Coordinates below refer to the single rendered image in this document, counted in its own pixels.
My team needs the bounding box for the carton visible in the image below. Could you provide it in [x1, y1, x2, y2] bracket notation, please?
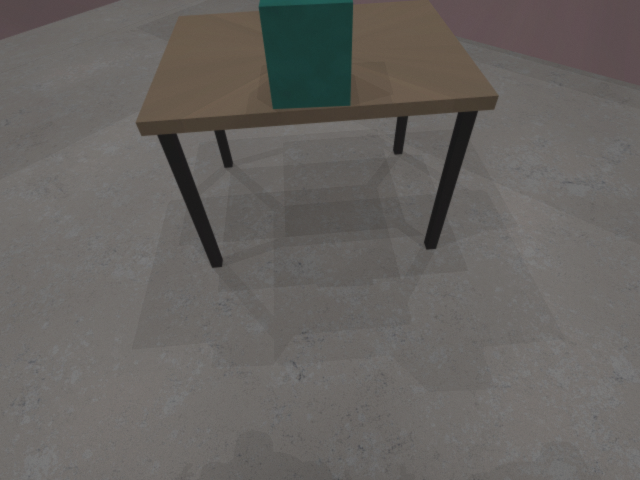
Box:
[259, 0, 353, 109]

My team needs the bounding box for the table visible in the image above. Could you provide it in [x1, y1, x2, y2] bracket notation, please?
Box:
[135, 0, 499, 268]

